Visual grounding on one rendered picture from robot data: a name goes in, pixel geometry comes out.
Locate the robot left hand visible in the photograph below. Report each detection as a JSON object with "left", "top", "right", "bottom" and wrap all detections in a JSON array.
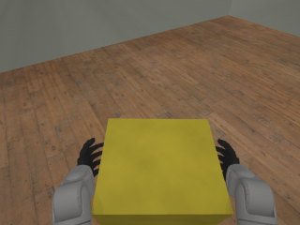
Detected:
[{"left": 77, "top": 138, "right": 104, "bottom": 177}]

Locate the right robot forearm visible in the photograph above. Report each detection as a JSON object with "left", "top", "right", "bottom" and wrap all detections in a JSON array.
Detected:
[{"left": 225, "top": 163, "right": 278, "bottom": 225}]

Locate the carton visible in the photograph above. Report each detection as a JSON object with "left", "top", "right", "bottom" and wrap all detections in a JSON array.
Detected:
[{"left": 91, "top": 118, "right": 233, "bottom": 225}]

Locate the left robot forearm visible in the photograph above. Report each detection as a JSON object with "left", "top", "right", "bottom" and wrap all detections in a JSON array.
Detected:
[{"left": 52, "top": 165, "right": 96, "bottom": 225}]

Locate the robot right hand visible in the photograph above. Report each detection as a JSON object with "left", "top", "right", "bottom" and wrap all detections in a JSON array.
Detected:
[{"left": 215, "top": 139, "right": 240, "bottom": 181}]

